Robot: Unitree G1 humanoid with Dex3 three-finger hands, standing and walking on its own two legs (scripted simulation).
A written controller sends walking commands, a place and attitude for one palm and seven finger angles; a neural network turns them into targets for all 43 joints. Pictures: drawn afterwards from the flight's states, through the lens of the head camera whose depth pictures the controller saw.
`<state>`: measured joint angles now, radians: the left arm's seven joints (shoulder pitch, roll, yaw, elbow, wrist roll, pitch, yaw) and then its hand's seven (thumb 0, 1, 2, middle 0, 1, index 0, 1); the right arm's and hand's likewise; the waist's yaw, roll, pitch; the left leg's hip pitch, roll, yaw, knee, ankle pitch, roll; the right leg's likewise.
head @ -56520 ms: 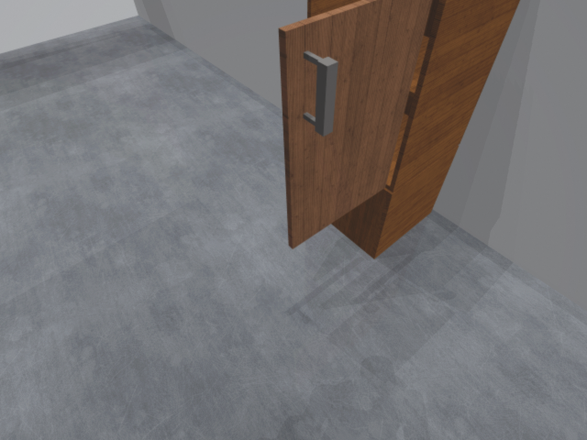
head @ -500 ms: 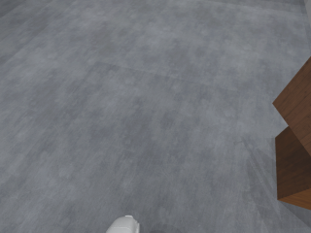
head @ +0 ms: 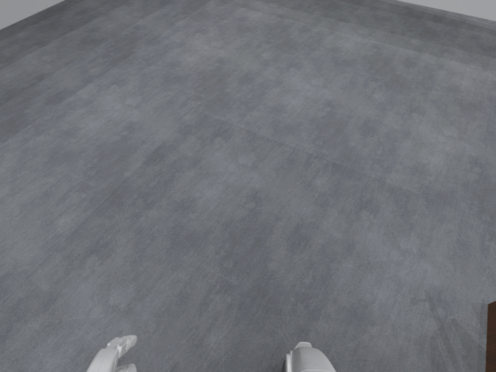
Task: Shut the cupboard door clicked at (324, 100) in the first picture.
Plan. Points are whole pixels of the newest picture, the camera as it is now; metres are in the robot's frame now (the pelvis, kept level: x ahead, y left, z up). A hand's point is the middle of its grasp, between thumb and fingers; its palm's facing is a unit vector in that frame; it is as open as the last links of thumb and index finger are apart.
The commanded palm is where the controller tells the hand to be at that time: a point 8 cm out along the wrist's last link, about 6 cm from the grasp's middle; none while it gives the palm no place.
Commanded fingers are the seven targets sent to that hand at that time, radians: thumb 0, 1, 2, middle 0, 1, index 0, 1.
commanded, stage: walk to a spot facing it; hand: left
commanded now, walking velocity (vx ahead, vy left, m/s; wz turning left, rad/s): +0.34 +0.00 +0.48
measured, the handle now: out of the picture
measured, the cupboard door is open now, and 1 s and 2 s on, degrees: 31 31 31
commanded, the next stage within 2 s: turn to face it in 0.32 s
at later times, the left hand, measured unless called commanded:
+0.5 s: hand (135, 370) +0.15 +0.22 -0.20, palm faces +0.32 -0.92 -0.22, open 7.3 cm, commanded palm none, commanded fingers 0.00 0.90 0.90 -0.20 -0.30 -0.20 -0.30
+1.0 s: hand (139, 289) +0.30 +0.23 -0.17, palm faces +0.11 -0.97 -0.23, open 7.4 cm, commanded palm none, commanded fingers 0.00 0.90 0.90 -0.20 -0.30 -0.20 -0.30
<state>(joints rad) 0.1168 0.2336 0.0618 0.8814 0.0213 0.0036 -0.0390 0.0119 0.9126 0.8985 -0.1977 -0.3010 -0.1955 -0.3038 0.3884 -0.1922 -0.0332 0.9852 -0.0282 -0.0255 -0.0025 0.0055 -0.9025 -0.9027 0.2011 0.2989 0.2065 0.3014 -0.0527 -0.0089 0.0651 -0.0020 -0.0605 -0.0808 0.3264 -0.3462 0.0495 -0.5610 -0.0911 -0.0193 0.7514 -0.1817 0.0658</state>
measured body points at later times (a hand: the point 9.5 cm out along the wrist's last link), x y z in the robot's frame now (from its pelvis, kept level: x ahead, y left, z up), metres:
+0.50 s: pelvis +0.20 +0.02 -0.02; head +0.24 +0.05 +0.42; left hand +0.14 +0.26 -0.18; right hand +0.40 -0.20 -0.14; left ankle +0.27 +0.14 -0.74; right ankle +0.14 -0.14 -0.73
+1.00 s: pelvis +0.28 +0.05 -0.01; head +0.34 +0.03 +0.44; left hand +0.29 +0.28 -0.15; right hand +0.38 -0.20 -0.16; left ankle +0.24 +0.15 -0.68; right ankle +0.28 -0.06 -0.74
